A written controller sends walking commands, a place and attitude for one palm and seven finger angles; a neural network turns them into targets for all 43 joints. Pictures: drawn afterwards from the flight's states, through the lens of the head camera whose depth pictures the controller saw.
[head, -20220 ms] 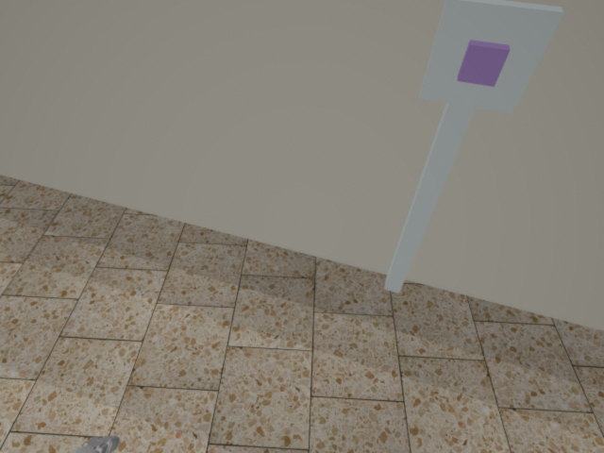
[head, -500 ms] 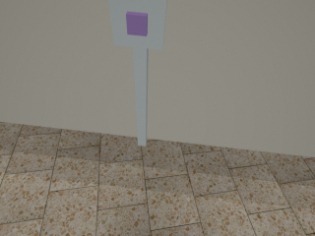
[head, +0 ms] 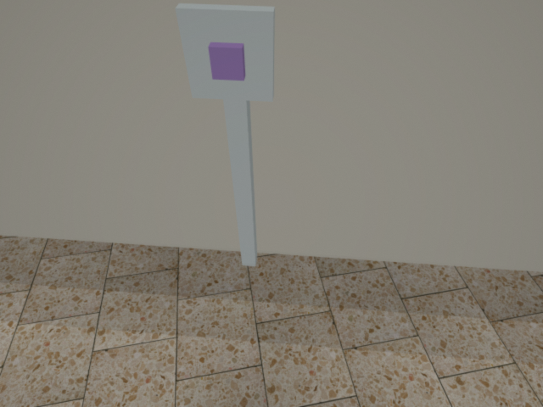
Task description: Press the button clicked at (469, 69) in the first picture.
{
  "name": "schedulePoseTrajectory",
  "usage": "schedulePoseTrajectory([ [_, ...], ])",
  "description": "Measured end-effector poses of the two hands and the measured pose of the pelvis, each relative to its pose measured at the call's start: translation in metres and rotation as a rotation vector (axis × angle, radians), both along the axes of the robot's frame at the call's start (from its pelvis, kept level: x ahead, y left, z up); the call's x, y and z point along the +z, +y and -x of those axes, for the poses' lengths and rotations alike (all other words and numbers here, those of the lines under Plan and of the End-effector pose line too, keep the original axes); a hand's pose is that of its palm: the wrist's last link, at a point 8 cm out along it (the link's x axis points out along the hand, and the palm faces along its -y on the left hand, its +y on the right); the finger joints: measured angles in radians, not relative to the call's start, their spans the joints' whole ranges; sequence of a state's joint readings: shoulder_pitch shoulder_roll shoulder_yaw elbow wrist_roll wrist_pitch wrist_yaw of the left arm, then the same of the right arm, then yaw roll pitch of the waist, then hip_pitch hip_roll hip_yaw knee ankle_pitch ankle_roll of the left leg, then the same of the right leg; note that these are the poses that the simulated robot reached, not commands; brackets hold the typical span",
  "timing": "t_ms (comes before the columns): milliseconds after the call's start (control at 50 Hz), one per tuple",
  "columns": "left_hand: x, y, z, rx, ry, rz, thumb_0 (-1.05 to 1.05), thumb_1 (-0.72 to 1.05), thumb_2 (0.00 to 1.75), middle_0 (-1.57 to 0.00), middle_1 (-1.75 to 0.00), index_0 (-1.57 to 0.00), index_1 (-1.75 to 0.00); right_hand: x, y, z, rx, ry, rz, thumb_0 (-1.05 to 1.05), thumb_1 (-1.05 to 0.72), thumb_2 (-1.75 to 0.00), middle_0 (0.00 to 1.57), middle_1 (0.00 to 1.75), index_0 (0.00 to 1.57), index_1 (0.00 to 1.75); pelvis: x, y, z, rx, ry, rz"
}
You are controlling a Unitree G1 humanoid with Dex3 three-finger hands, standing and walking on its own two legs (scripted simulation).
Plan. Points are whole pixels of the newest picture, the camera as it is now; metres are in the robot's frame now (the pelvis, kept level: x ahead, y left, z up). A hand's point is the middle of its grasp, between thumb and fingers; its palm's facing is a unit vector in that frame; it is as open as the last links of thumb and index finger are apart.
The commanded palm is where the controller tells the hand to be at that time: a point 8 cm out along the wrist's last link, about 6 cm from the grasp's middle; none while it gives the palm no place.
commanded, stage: let the arm hang, fingers relaxed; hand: left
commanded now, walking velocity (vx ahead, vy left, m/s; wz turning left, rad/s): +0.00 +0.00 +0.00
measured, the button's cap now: (227, 61) +0.76 +0.14 +0.15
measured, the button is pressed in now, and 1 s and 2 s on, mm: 0 0 0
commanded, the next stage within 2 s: stand and wait in 0.22 s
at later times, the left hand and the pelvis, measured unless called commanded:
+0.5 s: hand out of the picture +0.03 +0.19 -0.17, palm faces +0.03 -0.97 -0.24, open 7.4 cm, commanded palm none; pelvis +0.02 -0.01 +0.00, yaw +0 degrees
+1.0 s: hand out of the picture +0.10 +0.20 -0.16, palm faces +0.00 -0.96 -0.29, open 7.4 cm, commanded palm none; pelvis +0.03 -0.02 +0.01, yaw -1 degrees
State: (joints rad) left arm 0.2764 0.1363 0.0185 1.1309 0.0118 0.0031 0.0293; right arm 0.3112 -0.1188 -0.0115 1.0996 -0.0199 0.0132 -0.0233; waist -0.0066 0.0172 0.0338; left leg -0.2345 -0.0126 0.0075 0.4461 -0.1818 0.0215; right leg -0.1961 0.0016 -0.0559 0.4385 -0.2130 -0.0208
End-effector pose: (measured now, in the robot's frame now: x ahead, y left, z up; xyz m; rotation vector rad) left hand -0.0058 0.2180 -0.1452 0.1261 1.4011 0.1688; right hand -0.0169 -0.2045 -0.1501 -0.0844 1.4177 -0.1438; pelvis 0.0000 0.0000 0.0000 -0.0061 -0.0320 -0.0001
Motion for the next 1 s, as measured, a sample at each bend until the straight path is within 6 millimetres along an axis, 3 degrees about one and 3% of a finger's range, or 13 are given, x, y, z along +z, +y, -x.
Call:
schedulePoseTrajectory([
  [120,0.001,-0.001,-0.016,-0.009,-0.028,-0.002,0.01,0.92,0.9,-0.2,-0.31,-0.21,-0.31,0.002,-0.009,-0.009,0.001,-0.014,0.019,0.01,-0.92,-0.9,0.2,0.3,0.2,0.3,0.001,-0.002,-0.003,-0.001,0.0,-0.001],
  [460,0.008,0.016,-0.028,-0.016,-0.001,-0.053,0.01,0.91,0.9,-0.2,-0.3,-0.2,-0.3,0.007,-0.037,-0.03,0.023,-0.003,0.064,0.0,-0.91,-0.9,0.2,0.3,0.2,0.3,0.003,-0.009,-0.015,-0.001,0.002,-0.001],
  [780,0.018,0.023,-0.07,-0.052,-0.071,-0.088,0.01,0.91,0.9,-0.2,-0.3,-0.2,-0.3,0.012,-0.062,-0.077,0.053,-0.082,0.096,0.0,-0.91,-0.9,0.2,0.3,0.2,0.3,0.006,-0.016,-0.025,-0.007,0.005,-0.006],
  [1000,0.023,0.026,-0.095,-0.074,-0.107,-0.112,0.01,0.91,0.9,-0.2,-0.3,-0.2,-0.3,0.016,-0.08,-0.093,0.056,-0.1,0.122,0.0,-0.91,-0.9,0.2,0.3,0.2,0.3,0.007,-0.023,-0.032,-0.013,0.009,-0.008],
])
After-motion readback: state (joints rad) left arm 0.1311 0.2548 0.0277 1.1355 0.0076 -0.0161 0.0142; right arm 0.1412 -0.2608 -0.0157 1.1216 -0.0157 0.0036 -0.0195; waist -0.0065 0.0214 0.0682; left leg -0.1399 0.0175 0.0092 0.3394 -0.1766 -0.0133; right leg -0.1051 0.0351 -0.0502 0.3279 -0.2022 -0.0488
